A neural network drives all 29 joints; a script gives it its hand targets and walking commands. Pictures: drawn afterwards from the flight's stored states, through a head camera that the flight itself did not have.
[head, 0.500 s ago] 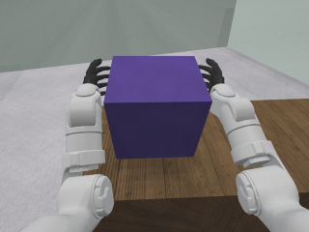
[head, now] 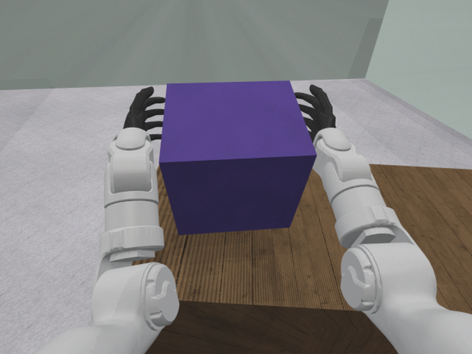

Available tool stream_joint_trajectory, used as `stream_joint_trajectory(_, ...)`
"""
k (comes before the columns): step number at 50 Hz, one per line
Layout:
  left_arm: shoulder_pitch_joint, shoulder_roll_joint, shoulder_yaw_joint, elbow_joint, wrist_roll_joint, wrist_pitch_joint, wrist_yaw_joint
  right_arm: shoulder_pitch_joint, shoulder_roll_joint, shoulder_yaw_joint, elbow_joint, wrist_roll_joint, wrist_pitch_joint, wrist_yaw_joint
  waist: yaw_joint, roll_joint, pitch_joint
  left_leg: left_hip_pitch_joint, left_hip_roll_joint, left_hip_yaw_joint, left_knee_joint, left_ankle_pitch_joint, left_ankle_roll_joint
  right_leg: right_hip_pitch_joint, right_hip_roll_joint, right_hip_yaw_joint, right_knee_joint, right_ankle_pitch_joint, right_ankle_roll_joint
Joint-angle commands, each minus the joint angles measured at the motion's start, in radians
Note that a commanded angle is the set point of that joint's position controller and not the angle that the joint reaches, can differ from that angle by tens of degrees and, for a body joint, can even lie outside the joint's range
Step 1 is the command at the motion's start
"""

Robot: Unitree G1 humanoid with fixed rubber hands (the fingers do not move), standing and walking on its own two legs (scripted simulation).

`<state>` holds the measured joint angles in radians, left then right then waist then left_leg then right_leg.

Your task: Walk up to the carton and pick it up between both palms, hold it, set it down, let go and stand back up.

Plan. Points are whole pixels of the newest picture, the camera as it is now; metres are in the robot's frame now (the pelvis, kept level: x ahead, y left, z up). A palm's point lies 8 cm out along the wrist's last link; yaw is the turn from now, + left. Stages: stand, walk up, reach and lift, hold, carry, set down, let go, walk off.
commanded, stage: set down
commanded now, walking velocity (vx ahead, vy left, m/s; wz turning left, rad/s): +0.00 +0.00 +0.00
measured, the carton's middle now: (232, 160) +0.38 +0.02 +0.19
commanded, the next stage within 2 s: none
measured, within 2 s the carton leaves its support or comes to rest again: neither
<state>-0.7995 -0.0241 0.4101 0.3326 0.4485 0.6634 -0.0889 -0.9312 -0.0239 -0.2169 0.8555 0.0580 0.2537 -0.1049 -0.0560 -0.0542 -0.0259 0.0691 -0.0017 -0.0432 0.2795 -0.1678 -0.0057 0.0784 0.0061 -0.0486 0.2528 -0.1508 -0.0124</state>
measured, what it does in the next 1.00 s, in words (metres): stands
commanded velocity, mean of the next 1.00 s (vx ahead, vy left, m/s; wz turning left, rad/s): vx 0.00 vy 0.00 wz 0.00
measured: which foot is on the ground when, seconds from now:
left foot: down 0.00-1.00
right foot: down 0.00-1.00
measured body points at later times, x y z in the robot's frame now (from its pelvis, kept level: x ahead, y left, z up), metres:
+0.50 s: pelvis -0.01 -0.02 +0.00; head -0.05 +0.00 +0.45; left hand +0.37 +0.14 +0.20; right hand +0.39 -0.17 +0.21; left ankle +0.01 +0.12 -0.75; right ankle +0.01 -0.11 -0.75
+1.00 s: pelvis +0.01 -0.03 +0.00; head -0.03 -0.01 +0.45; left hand +0.39 +0.12 +0.16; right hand +0.41 -0.18 +0.17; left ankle +0.01 +0.12 -0.75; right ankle +0.01 -0.11 -0.75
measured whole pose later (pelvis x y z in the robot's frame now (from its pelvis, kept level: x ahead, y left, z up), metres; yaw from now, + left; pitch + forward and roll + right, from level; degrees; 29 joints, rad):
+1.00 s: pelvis +0.01 -0.03 +0.00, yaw -1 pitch -5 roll +0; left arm -0.64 -0.12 0.33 0.36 0.36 0.52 0.09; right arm -0.80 -0.07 -0.21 0.93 -0.01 0.02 -0.02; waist -0.02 -0.04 -0.02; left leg -0.03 0.04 0.00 0.28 -0.16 -0.04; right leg -0.04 0.03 -0.07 0.29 -0.16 -0.05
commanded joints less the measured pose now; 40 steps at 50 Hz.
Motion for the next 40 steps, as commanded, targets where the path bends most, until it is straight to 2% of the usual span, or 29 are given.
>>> stream_joint_trajectory(1,-0.548,-0.434,-0.364,-0.181,-0.214,-0.117,-0.132,-0.64,0.405,0.315,-0.38,0.063,-0.179,0.098,-0.012,0.027,-0.317,0.036,-0.034,0.113,0.026,0.379,-0.022,0.106,0.05,-0.089,0.018,0.29,0.054)
stream_joint_trajectory(2,-0.542,-0.442,-0.406,-0.222,-0.237,-0.137,-0.12,-0.653,0.417,0.355,-0.426,0.076,-0.199,0.093,-0.012,0.021,-0.366,0.058,-0.033,0.11,0.047,0.446,-0.03,0.126,0.055,-0.087,0.033,0.371,0.058)
stream_joint_trajectory(3,-0.554,-0.471,-0.467,-0.272,-0.271,-0.151,-0.106,-0.683,0.428,0.398,-0.522,0.1,-0.224,0.088,-0.024,0.034,-0.442,0.079,-0.034,0.098,0.074,0.525,-0.044,0.146,0.061,-0.09,0.049,0.44,0.055)
stream_joint_trajectory(5,-0.564,-0.51,-0.56,-0.374,-0.303,-0.184,-0.072,-0.69,0.463,0.498,-0.642,0.138,-0.258,0.079,-0.005,0.059,-0.573,0.135,-0.028,0.078,0.127,0.663,-0.059,0.173,0.066,-0.079,0.078,0.548,0.057)
stream_joint_trajectory(6,-0.55,-0.549,-0.632,-0.434,-0.319,-0.19,-0.049,-0.678,0.446,0.513,-0.7,0.158,-0.268,0.077,-0.023,0.086,-0.606,0.183,-0.017,0.05,0.152,0.721,-0.075,0.135,0.074,-0.089,0.083,0.551,0.046)
stream_joint_trajectory(7,-0.564,-0.556,-0.68,-0.473,-0.333,-0.201,-0.033,-0.652,0.447,0.53,-0.725,0.151,-0.273,0.072,-0.043,0.098,-0.653,0.22,-0.02,0.048,0.17,0.718,-0.08,0.128,0.072,-0.089,0.078,0.555,0.045)
stream_joint_trajectory(8,-0.522,-0.553,-0.694,-0.466,-0.334,-0.199,-0.022,-0.627,0.444,0.552,-0.74,0.157,-0.265,0.064,-0.042,0.076,-0.634,0.215,-0.015,0.039,0.167,0.697,-0.074,0.127,0.07,-0.087,0.072,0.559,0.044)
stream_joint_trajectory(9,-0.531,-0.563,-0.733,-0.51,-0.344,-0.203,-0.009,-0.621,0.439,0.564,-0.769,0.164,-0.262,0.068,-0.034,0.097,-0.657,0.229,-0.011,0.028,0.175,0.703,-0.077,0.108,0.07,-0.085,0.072,0.544,0.037)
stream_joint_trajectory(11,-0.485,-0.532,-0.737,-0.481,-0.327,-0.176,0.007,-0.546,0.386,0.56,-0.69,0.164,-0.228,0.072,-0.04,0.105,-0.59,0.214,-0.012,0.025,0.156,0.603,-0.063,0.077,0.057,-0.071,0.056,0.5,0.029)
stream_joint_trajectory(12,-0.43,-0.487,-0.659,-0.39,-0.289,-0.148,0.005,-0.522,0.349,0.539,-0.61,0.152,-0.201,0.079,-0.019,0.091,-0.474,0.15,-0.017,0.034,0.121,0.485,-0.042,0.061,0.049,-0.064,0.039,0.424,0.023)
stream_joint_trajectory(13,-0.386,-0.448,-0.593,-0.305,-0.257,-0.117,-0.007,-0.483,0.307,0.497,-0.543,0.134,-0.173,0.081,-0.017,0.065,-0.34,0.082,-0.02,0.041,0.08,0.36,-0.026,0.05,0.042,-0.065,0.021,0.348,0.021)
stream_joint_trajectory(14,-0.409,-0.43,-0.538,-0.295,-0.225,-0.098,-0.02,-0.495,0.308,0.468,-0.496,0.116,-0.164,0.091,-0.006,0.065,-0.272,0.029,-0.022,0.055,0.05,0.281,-0.011,0.032,0.036,-0.063,0.019,0.28,0.028)
stream_joint_trajectory(15,-0.372,-0.397,-0.472,-0.24,-0.188,-0.071,-0.038,-0.458,0.298,0.439,-0.439,0.101,-0.141,0.095,-0.004,0.031,-0.171,-0.018,-0.022,0.065,0.012,0.174,0.013,0.01,0.022,-0.059,0.007,0.215,0.039)
stream_joint_trajectory(18,-0.384,-0.4,-0.373,-0.213,-0.152,-0.04,-0.075,-0.51,0.366,0.437,-0.435,0.092,-0.13,0.118,0.064,0.01,-0.119,-0.101,-0.019,0.09,-0.044,0.048,0.043,0.006,-0.011,-0.042,0.009,0.133,0.058)
stream_joint_trajectory(19,-0.404,-0.395,-0.354,-0.227,-0.149,-0.046,-0.081,-0.528,0.396,0.424,-0.432,0.085,-0.14,0.123,0.071,0.002,-0.156,-0.112,-0.023,0.099,-0.047,0.034,0.047,0.017,-0.02,-0.035,0.017,0.131,0.07)
stream_joint_trajectory(21,-0.423,-0.364,-0.31,-0.185,-0.132,-0.054,-0.088,-0.494,0.383,0.375,-0.324,0.064,-0.141,0.135,0.073,-0.008,-0.136,-0.118,-0.021,0.112,-0.056,0.033,0.046,0.013,-0.018,-0.036,0.019,0.118,0.077)
stream_joint_trajectory(23,-0.458,-0.377,-0.319,-0.194,-0.14,-0.076,-0.081,-0.548,0.378,0.339,-0.327,0.049,-0.173,0.147,0.086,0.02,-0.251,-0.092,-0.018,0.121,-0.047,0.089,0.034,0.035,-0.004,-0.049,0.03,0.132,0.071)
stream_joint_trajectory(24,-0.464,-0.39,-0.331,-0.197,-0.159,-0.095,-0.073,-0.563,0.382,0.328,-0.321,0.043,-0.189,0.153,0.083,0.016,-0.281,-0.079,-0.015,0.121,-0.045,0.107,0.028,0.032,0.007,-0.059,0.031,0.117,0.064)
stream_joint_trajectory(26,-0.479,-0.414,-0.345,-0.19,-0.185,-0.129,-0.054,-0.554,0.383,0.302,-0.289,0.018,-0.213,0.163,0.083,0.015,-0.324,-0.062,-0.009,0.125,-0.033,0.143,0.022,0.031,0.021,-0.065,0.037,0.149,0.055)
stream_joint_trajectory(27,-0.518,-0.444,-0.386,-0.218,-0.209,-0.151,-0.041,-0.587,0.394,0.308,-0.311,0.013,-0.238,0.163,0.081,0.03,-0.389,-0.054,-0.007,0.126,-0.023,0.165,0.011,0.045,0.022,-0.067,0.046,0.189,0.054)
stream_joint_trajectory(28,-0.558,-0.467,-0.421,-0.228,-0.225,-0.173,-0.025,-0.593,0.388,0.289,-0.304,-0.002,-0.25,0.166,0.064,0.05,-0.425,-0.02,-0.003,0.116,-0.014,0.176,0.004,0.012,0.029,-0.077,0.045,0.174,0.046)
stream_joint_trajectory(30,-0.583,-0.482,-0.454,-0.22,-0.249,-0.207,0.002,-0.597,0.397,0.276,-0.275,-0.018,-0.265,0.177,0.063,0.037,-0.435,0.002,0.007,0.111,-0.005,0.176,-0.001,-0.02,0.037,-0.084,0.04,0.155,0.041)
stream_joint_trajectory(32,-0.632,-0.486,-0.484,-0.192,-0.255,-0.232,0.017,-0.572,0.369,0.224,-0.211,-0.059,-0.273,0.184,0.023,0.061,-0.436,-0.005,0.005,0.109,-0.01,0.139,-0.005,-0.043,0.029,-0.086,0.035,0.139,0.037)
stream_joint_trajectory(34,-0.641,-0.491,-0.507,-0.187,-0.267,-0.251,0.031,-0.553,0.374,0.2,-0.18,-0.088,-0.279,0.189,0.013,0.059,-0.429,-0.003,0.008,0.106,-0.007,0.139,-0.01,-0.056,0.028,-0.085,0.033,0.143,0.033)
stream_joint_trajectory(35,-0.618,-0.504,-0.516,-0.165,-0.269,-0.249,0.033,-0.549,0.372,0.196,-0.186,-0.097,-0.282,0.189,0.001,0.062,-0.43,0.002,0.004,0.107,-0.002,0.148,-0.012,-0.05,0.025,-0.086,0.031,0.159,0.036)
stream_joint_trajectory(36,-0.641,-0.506,-0.516,-0.173,-0.271,-0.26,0.039,-0.565,0.373,0.197,-0.183,-0.097,-0.29,0.193,0.007,0.055,-0.459,0.008,0.005,0.104,-0.002,0.151,-0.011,-0.049,0.026,-0.086,0.033,0.161,0.036)
stream_joint_trajectory(38,-0.638,-0.523,-0.535,-0.183,-0.266,-0.274,0.054,-0.537,0.382,0.187,-0.15,-0.11,-0.301,0.192,-0.01,0.088,-0.508,0.022,0.001,0.098,0.018,0.219,-0.023,-0.037,0.02,-0.08,0.046,0.251,0.035)
stream_joint_trajectory(39,-0.628,-0.534,-0.532,-0.183,-0.266,-0.276,0.059,-0.52,0.374,0.173,-0.126,-0.112,-0.299,0.193,-0.022,0.106,-0.485,0.031,-0.001,0.091,0.023,0.242,-0.032,-0.04,0.021,-0.08,0.041,0.251,0.034)
stream_joint_trajectory(40,-0.565,-0.528,-0.511,-0.168,-0.247,-0.268,0.057,-0.483,0.36,0.181,-0.112,-0.111,-0.296,0.193,-0.012,0.091,-0.451,0.039,0.003,0.09,0.025,0.277,-0.032,-0.03,0.024,-0.081,0.042,0.278,0.035)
